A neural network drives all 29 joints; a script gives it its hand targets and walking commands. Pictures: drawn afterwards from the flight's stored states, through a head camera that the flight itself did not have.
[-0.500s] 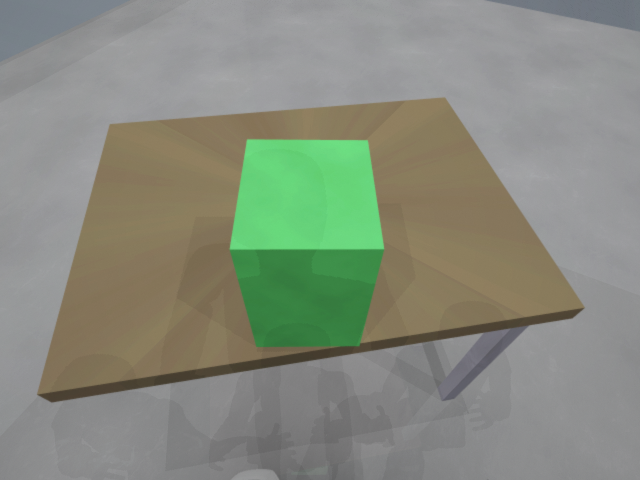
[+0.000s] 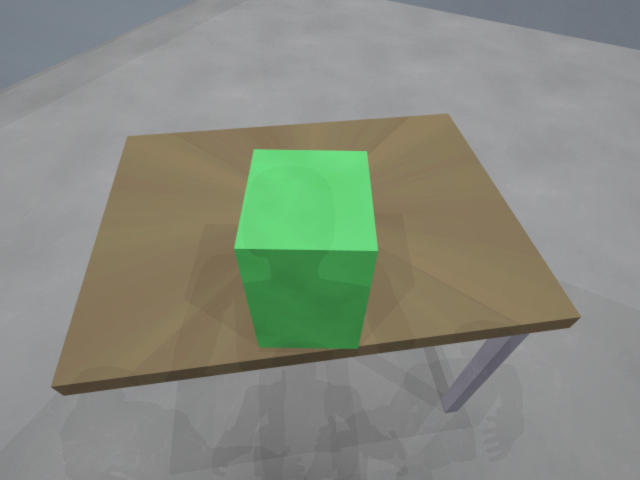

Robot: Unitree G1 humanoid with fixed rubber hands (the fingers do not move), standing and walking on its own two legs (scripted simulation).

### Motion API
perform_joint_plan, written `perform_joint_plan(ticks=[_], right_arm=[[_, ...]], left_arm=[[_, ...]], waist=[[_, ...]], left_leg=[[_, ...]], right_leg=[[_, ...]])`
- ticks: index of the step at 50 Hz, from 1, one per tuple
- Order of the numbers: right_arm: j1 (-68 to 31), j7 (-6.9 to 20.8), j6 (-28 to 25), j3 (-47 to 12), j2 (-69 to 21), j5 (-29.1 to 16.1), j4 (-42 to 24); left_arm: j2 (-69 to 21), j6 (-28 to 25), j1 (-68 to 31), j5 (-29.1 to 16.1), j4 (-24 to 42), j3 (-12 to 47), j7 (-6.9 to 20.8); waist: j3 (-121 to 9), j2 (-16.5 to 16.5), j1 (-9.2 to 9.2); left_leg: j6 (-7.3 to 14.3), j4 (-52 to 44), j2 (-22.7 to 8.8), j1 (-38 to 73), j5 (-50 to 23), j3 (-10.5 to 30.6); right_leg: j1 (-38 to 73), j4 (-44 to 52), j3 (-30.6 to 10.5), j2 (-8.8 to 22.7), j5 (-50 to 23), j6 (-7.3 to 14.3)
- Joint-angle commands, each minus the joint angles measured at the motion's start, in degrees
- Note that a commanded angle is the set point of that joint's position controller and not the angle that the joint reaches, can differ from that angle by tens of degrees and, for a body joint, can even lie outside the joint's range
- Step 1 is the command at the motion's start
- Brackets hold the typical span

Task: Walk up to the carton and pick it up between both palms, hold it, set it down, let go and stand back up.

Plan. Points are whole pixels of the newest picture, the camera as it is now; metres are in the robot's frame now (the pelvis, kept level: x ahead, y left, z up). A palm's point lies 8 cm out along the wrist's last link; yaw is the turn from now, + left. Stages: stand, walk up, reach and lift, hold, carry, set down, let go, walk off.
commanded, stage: walk up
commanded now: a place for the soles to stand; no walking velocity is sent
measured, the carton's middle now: (309, 255) +0.43 +0.03 +0.00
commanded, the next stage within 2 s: reach and lift in 1.46 s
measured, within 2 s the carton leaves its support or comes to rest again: neither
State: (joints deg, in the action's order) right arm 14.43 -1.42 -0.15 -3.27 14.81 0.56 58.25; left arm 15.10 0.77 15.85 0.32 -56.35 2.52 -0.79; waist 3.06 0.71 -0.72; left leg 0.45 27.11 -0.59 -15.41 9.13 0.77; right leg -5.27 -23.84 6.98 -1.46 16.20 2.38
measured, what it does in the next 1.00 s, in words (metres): stands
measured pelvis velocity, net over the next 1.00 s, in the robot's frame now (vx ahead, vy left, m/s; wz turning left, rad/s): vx -0.01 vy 0.04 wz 0.12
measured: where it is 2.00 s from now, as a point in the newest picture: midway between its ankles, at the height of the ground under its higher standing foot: outside the picture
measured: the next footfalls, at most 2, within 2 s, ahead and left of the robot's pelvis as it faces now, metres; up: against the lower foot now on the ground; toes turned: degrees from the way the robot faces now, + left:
none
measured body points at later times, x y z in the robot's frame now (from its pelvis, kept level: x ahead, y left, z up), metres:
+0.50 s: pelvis +0.00 +0.02 +0.00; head +0.01 +0.03 +0.45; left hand +0.00 +0.28 -0.16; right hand +0.05 -0.24 -0.14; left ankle +0.06 +0.11 -0.74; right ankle -0.03 -0.09 -0.74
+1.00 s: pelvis -0.01 +0.04 +0.00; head +0.01 +0.05 +0.45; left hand +0.02 +0.31 -0.14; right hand +0.09 -0.22 -0.13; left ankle +0.06 +0.11 -0.74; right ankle -0.04 -0.08 -0.73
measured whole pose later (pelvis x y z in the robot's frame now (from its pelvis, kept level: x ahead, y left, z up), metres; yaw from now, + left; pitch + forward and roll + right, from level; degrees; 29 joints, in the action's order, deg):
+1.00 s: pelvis -0.01 +0.04 +0.00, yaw +7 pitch +0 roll -1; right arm 12.7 -1.8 3.0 -0.6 15.8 1.1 51.2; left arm 15.7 0.7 14.9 0.3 -50.7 1.0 -2.2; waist 3.1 0.1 -0.7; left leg 4.7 25.5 6.8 -19.5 5.1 4.9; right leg -12.6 -34.8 1.8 -0.1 26.6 2.6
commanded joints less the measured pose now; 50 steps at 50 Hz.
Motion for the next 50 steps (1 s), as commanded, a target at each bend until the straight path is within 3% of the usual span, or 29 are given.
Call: perform_joint_plan(ticks=[1, 6, 15, 26, 27, 29, 32, 34, 36, 37, 38, 39, 40, 41, 42, 44, 46, 47, 50], right_arm=[[2.0, -0.2, -0.7, 0.9, 6.4, -0.1, -1.2], [3.0, -0.3, -0.9, 0.8, 6.7, -0.3, -1.2], [4.0, -0.3, -0.7, 0.9, 6.9, -0.2, -1.8], [3.9, -0.4, -0.8, 1.3, 7.0, -0.4, -3.2], [2.3, -0.3, 0.0, 2.4, 9.6, -0.5, -3.2], [2.0, -0.2, 0.7, 2.6, 8.7, 0.1, -4.0], [1.7, -0.1, 1.1, 2.8, 7.6, 0.6, -5.2], [2.2, 0.1, 1.2, 3.1, 7.6, 0.9, -5.8], [2.8, 0.4, 1.1, 3.5, 8.5, 0.7, -6.3], [3.0, 0.5, 1.0, 3.8, 9.2, 0.6, -6.5], [3.0, 0.6, 1.0, 4.2, 10.3, 0.2, -6.8], [3.2, 0.5, 1.1, 4.4, 11.4, -0.2, -7.2], [3.2, 0.3, 1.5, 4.6, 12.0, -0.7, -7.5], [2.9, 0.0, 1.8, 4.8, 12.3, -0.8, -8.0], [2.0, -0.3, 2.1, 4.7, 11.6, -0.5, -8.4], [-0.2, -0.8, 2.5, 4.5, 9.7, 0.3, -9.2], [-0.2, -0.7, 2.7, 4.5, 9.2, 0.8, -9.7], [-0.1, -0.7, 2.7, 4.5, 8.6, 0.9, -9.3], [-1.6, -0.3, 3.3, 4.2, 9.0, 0.4, -8.8]], left_arm=[[7.1, -0.4, 1.6, 0.1, 1.0, -1.3, -0.1], [6.8, -0.4, 3.0, 0.2, 0.1, -1.0, -0.1], [6.5, -0.3, 4.2, 0.4, -0.9, -0.6, -0.3], [6.8, -0.3, 5.4, 0.4, -1.3, -0.6, -0.5], [7.1, -0.9, 4.0, 0.9, 1.2, -1.1, -0.8], [9.3, -1.2, 3.2, 0.9, 2.2, -2.0, -1.1], [10.4, -0.7, 2.2, 0.9, 3.7, -2.8, -1.4], [10.7, -0.4, 0.9, 1.2, 4.7, -3.2, -1.4], [10.4, 0.0, -0.1, 1.4, 5.5, -3.2, -1.1], [9.9, 0.3, -0.1, 1.3, 5.9, -3.1, -0.9], [9.0, 0.6, 0.3, 1.0, 6.2, -2.9, -0.7], [7.5, 1.0, 2.0, 0.6, 6.5, -2.5, -0.6], [5.7, 1.3, 3.9, 0.3, 6.6, -2.0, -0.6], [5.1, 1.5, 4.3, 0.2, 6.8, -2.0, -0.9], [5.0, 1.4, 4.1, 0.2, 7.0, -2.1, -1.1], [5.5, 0.6, 5.1, -0.1, 6.3, -2.3, -1.6], [6.1, -0.2, 6.0, -0.1, 5.8, -2.7, -2.0], [5.7, -0.3, 6.0, 0.0, 5.7, -2.7, -1.8], [5.7, -0.7, 7.5, 0.0, 6.0, -2.9, -1.4]], waist=[[2.9, -0.3, 0.14], [1.5, 1.4, 0.62], [2.0, 1.5, 0.49], [0.0, 0.8, 0.34], [0.7, 1.6, 0.68], [-0.1, -0.8, 0.4], [0.9, -4.3, 0.37], [1.7, -6.0, 0.09], [0.8, -4.3, -0.25], [0.3, -2.2, -0.33], [-0.4, 1.2, -0.17], [-1.9, 5.3, 0.11], [-2.6, 7.9, 0.54], [-1.9, 9.0, 0.51], [-1.6, 8.5, 0.45], [-3.9, 6.7, 1.09], [-7.2, 4.7, 1.17], [-7.9, 2.8, 1.09], [-6.2, 2.3, 2.16]], left_leg=[[1.8, -3.9, -4.5, 0.0, 0.6, 4.9], [2.1, -5.1, -4.7, -1.4, 1.9, 7.0], [2.6, -5.2, -4.6, -3.5, 2.4, 8.9], [3.1, -3.2, -4.2, -2.7, -3.7, 10.4], [2.8, 0.1, -3.1, -4.0, -5.9, 9.0], [2.2, 4.5, -1.5, -4.9, -7.3, 6.6], [1.6, 8.1, -0.5, -6.0, -4.1, 4.7], [1.6, 8.6, -0.6, -5.6, -1.5, 4.6], [2.2, 6.4, -1.1, -3.9, -5.1, 5.9], [2.9, 4.4, -1.6, -2.4, -8.0, 7.9], [4.0, 1.2, -2.8, -2.0, -10.2, 11.5], [6.1, -4.1, -5.9, -2.4, -9.4, 18.2], [8.9, -9.2, -9.3, -3.2, -5.6, 25.7], [10.8, -12.1, -10.6, -3.6, -1.2, 29.0], [11.6, -12.7, -11.0, -1.5, -0.2, 28.3], [10.3, -10.3, -9.3, 4.7, -6.2, 23.9], [8.4, -8.5, -7.4, 6.9, -9.6, 20.5], [7.6, -8.5, -7.0, 6.7, -6.8, 19.6], [3.7, -7.7, -4.2, -0.8, 8.9, 16.1]], right_leg=[[-6.0, 7.6, -6.5, 8.9, 4.2, 1.4], [-4.2, 5.7, -5.9, 8.3, 4.4, 1.2], [-3.5, 4.1, -5.0, 8.3, 4.2, 0.8], [-2.8, 2.4, -3.7, 8.7, 2.5, 0.7], [-3.1, 1.8, -4.5, 10.7, -1.7, 1.3], [-2.8, 1.9, -5.8, 14.0, -6.2, 3.1], [-4.4, 3.4, -7.7, 18.7, -6.4, 5.7], [-5.4, 3.2, -7.6, 20.2, -6.7, 6.6], [-5.8, 0.3, -4.9, 18.2, -5.4, 5.7], [-6.5, -2.5, -2.9, 15.7, -2.8, 4.4], [-6.3, -6.7, -0.5, 11.7, 0.0, 2.8], [-5.6, -12.7, 1.1, 6.3, 7.4, 1.0], [-6.1, -16.5, -0.4, 2.6, 15.3, -0.1], [-7.9, -18.7, -2.7, 1.6, 21.0, -0.2], [-10.7, -20.4, -4.8, 1.8, 23.4, 0.1], [-13.6, -19.8, -7.2, 2.6, 18.7, 0.3], [-11.2, -16.1, -6.5, 1.9, 13.7, 0.1], [-9.1, -12.5, -6.0, 1.6, 11.4, 0.0], [-2.3, -0.9, -6.8, 3.2, 1.1, 1.3]])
